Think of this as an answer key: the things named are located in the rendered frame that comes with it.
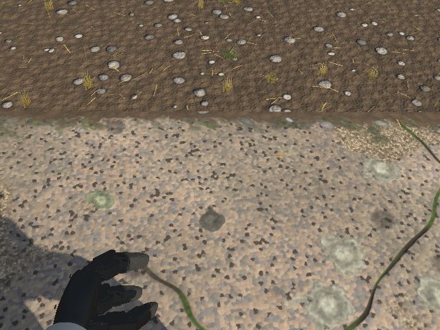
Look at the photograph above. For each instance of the left robot hand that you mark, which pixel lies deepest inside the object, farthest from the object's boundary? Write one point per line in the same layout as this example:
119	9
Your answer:
84	298

